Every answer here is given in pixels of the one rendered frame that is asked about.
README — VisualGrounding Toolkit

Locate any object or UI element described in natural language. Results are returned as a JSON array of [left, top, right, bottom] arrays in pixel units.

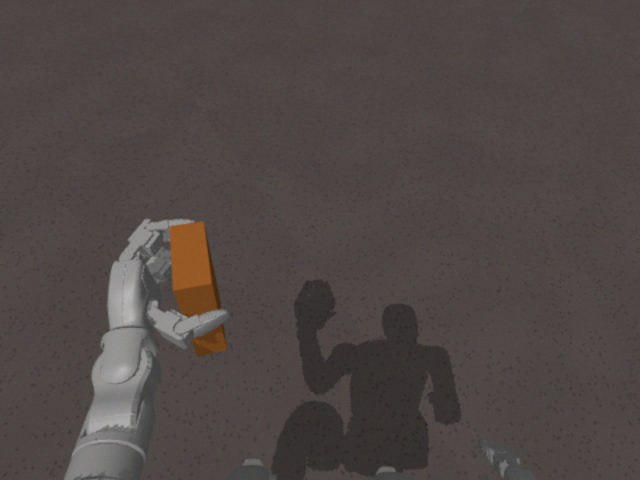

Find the left robot hand
[[107, 219, 230, 349]]

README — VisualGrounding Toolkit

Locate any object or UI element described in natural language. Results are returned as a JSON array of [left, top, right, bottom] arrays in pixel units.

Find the carton
[[169, 221, 227, 357]]

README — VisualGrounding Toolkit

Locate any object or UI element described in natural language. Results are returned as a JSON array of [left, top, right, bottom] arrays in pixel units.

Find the left robot arm
[[64, 326, 162, 480]]

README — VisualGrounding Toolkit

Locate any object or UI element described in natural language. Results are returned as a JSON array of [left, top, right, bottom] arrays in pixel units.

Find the right robot hand
[[477, 438, 536, 480]]

